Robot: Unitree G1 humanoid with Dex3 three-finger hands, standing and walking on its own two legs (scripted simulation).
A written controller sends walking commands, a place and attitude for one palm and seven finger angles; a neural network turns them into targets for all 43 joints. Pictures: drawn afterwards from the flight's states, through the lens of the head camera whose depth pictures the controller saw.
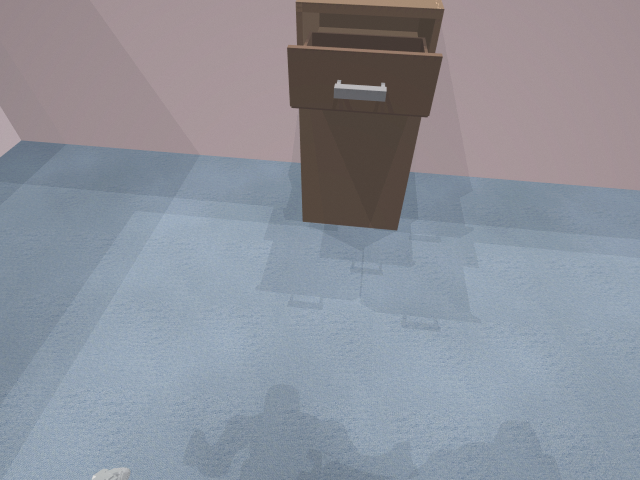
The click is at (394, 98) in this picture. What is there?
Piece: drawer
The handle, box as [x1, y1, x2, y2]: [334, 80, 386, 101]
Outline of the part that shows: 334,86 334,97 337,98 384,101 386,87 384,86 384,83 381,83 380,86 341,84 340,80 337,80 337,83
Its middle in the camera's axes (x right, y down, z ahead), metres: +0.10 -0.39 +1.01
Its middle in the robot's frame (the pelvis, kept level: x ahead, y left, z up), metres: +1.02 -0.05 +0.03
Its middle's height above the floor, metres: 0.80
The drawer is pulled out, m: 0.28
